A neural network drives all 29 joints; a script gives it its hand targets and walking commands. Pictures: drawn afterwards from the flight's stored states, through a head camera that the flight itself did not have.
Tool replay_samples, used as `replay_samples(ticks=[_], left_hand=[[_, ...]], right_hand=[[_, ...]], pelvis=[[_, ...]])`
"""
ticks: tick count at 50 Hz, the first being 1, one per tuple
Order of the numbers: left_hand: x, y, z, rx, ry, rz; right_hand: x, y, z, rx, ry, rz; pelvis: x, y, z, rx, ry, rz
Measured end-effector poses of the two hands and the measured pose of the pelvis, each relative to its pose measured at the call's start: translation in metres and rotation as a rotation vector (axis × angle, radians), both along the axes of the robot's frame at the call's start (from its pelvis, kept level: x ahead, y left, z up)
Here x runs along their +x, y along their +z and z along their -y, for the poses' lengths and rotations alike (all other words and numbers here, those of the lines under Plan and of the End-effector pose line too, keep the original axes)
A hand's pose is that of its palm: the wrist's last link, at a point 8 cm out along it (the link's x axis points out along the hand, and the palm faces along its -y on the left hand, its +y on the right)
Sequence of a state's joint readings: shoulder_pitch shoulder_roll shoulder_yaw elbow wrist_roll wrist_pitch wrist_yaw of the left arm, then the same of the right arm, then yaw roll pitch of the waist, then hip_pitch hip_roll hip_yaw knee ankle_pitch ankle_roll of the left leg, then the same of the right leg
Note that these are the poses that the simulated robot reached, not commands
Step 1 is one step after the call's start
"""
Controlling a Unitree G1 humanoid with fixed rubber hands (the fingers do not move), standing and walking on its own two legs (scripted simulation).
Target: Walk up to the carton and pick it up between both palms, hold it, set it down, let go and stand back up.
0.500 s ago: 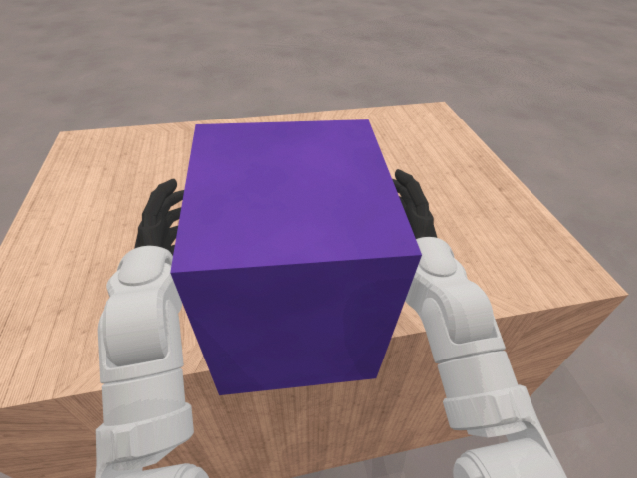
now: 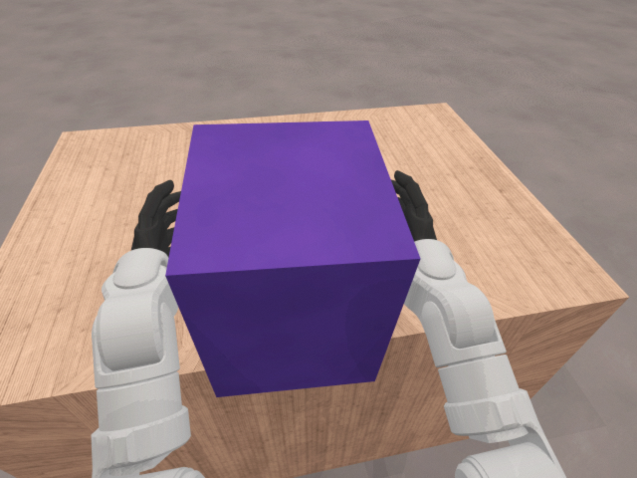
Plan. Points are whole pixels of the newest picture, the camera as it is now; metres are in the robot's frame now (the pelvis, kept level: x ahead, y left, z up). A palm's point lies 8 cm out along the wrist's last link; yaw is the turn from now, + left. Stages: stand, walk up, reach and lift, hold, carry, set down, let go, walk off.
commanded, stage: hold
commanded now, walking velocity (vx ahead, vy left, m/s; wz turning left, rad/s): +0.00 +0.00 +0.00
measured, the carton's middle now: (290, 262) +0.34 +0.02 +0.13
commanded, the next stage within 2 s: none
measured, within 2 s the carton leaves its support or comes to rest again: neither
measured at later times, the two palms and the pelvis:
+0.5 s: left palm (152, 250) +0.33 +0.16 +0.17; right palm (413, 237) +0.34 -0.13 +0.16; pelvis +0.00 +0.00 +0.00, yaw +0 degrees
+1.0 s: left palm (155, 247) +0.34 +0.16 +0.17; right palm (417, 236) +0.34 -0.13 +0.16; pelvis +0.00 +0.01 +0.00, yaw -1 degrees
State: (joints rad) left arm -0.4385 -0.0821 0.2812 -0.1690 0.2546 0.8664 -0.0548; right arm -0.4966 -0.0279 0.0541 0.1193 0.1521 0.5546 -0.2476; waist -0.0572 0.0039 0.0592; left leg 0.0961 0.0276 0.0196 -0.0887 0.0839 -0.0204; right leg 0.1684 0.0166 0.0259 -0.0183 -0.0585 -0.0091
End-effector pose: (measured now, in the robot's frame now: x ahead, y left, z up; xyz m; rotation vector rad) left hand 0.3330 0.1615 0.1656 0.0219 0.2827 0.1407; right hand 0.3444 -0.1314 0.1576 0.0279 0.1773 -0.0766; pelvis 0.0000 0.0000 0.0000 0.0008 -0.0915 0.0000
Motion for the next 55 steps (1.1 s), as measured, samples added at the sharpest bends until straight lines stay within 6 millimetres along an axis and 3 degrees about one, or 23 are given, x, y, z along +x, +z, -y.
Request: replay_samples(ticks=[55], left_hand=[[0.0023,-0.0001,0.0017,0.004,-0.013,-0.008]], right_hand=[[-0.0015,-0.0007,0.0021,-0.011,-0.015,-0.008]], pelvis=[[-0.0011,0.0001,-0.0041,0.0,-0.011,0.002]])
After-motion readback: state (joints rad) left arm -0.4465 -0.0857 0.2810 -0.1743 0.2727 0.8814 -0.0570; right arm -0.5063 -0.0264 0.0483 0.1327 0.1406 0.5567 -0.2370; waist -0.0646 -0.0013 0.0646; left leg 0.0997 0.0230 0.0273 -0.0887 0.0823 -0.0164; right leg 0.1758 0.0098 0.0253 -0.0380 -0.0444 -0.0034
